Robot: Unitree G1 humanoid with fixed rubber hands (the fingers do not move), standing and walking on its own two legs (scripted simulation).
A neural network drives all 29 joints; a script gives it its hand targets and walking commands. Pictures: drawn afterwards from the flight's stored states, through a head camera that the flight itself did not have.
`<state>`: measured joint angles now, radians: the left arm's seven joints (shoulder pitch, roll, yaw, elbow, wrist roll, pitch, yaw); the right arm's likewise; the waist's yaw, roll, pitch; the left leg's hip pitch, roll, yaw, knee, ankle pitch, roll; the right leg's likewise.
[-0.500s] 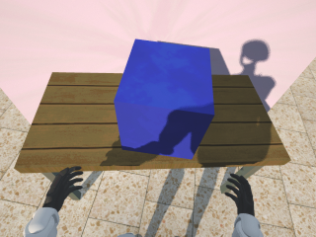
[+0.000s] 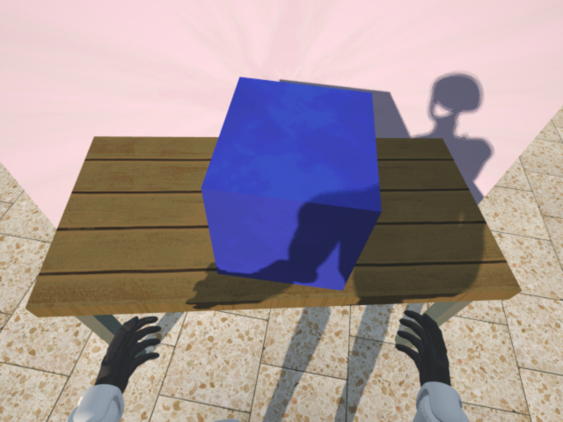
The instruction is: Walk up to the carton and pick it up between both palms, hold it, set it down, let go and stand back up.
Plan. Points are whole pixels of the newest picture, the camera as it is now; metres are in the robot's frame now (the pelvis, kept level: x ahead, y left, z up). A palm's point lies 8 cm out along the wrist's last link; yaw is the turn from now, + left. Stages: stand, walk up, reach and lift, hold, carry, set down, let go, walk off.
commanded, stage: set down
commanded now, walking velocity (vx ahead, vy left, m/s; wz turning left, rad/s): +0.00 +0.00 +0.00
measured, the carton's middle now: (292, 186) +0.54 -0.02 -0.05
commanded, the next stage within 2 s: let go in 0.02 s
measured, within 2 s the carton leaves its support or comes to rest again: neither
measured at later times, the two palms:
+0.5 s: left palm (131, 396) +0.17 +0.22 -0.09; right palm (431, 396) +0.16 -0.21 -0.08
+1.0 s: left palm out of the picture +0.09 +0.27 -0.11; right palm out of the picture +0.10 -0.28 -0.09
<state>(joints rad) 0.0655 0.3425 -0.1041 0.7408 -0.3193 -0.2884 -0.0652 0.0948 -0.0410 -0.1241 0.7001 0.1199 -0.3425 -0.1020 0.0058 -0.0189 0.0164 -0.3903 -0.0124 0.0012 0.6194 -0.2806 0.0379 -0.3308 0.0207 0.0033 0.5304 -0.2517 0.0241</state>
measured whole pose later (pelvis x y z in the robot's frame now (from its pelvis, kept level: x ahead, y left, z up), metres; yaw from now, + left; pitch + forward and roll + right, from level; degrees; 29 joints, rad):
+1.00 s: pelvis -0.01 +0.00 +0.00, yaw +0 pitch -1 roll -2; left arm 0.23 0.33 -0.06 0.81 -0.02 0.00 0.01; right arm 0.21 -0.24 -0.12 0.84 0.08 -0.05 -0.04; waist 0.01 0.01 -0.02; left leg -0.33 -0.01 0.00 0.62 -0.28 0.04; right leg -0.27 0.02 0.00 0.53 -0.25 0.02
